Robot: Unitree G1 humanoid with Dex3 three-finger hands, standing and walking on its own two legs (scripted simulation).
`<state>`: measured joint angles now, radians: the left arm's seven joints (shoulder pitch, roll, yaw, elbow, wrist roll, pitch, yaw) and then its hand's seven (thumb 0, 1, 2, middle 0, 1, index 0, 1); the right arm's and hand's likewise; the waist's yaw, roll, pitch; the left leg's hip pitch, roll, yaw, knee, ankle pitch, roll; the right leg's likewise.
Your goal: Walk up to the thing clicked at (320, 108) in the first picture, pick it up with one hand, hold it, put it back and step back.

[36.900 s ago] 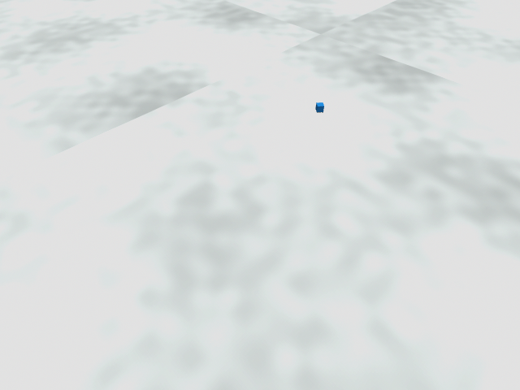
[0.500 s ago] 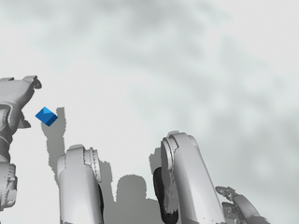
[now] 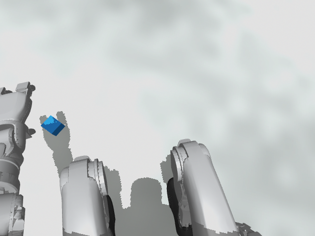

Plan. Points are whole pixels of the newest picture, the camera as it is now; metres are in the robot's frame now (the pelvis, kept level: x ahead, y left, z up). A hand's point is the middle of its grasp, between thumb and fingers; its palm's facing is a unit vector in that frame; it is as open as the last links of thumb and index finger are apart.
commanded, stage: home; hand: left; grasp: from above
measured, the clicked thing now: (53, 125) +0.46 +0.29 -0.33
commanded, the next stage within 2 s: none
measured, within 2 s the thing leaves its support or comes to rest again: neither
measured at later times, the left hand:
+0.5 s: hand out of the picture +0.28 +0.25 +0.08, palm faces -0.15 -0.79 -0.60, open 7.5 cm
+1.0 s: hand out of the picture +0.23 +0.21 +0.30, palm faces +0.19 -0.96 -0.21, open 7.4 cm
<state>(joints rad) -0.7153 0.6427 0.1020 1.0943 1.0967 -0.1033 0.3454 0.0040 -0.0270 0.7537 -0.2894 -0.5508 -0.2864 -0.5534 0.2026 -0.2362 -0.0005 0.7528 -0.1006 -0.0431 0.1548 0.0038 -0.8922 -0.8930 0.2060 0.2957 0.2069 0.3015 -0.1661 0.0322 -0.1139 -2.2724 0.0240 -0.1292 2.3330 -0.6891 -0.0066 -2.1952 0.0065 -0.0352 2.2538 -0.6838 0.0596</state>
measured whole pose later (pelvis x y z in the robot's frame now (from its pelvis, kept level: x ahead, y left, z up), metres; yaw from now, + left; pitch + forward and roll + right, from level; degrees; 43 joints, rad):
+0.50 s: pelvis +0.01 +0.00 +0.18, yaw +5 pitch +30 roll -5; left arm -0.02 0.39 0.03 0.22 0.36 0.19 0.04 0.01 0.87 0.89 -0.21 -0.31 -0.22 -0.30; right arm 0.03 -0.26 -0.03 0.55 0.03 -0.05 0.01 0.01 -0.90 -0.90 0.20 0.30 0.20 0.30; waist -0.03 0.02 -0.20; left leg -1.65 0.03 -0.08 1.76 -0.64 -0.01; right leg -1.59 -0.02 -0.04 1.71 -0.64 0.04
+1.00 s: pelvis +0.08 +0.00 +0.35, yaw +7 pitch +15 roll -3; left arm 0.47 0.22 0.05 -0.15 -0.07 0.47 0.07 0.01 0.90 0.90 -0.20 -0.31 -0.21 -0.30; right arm 0.32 -0.21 0.04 0.51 0.04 -0.17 -0.18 0.01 -0.90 -0.90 0.21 0.30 0.21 0.30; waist -0.07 0.05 -0.20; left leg -0.84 0.05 -0.06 1.10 -0.51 -0.02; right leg -0.78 -0.01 -0.06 1.02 -0.50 0.03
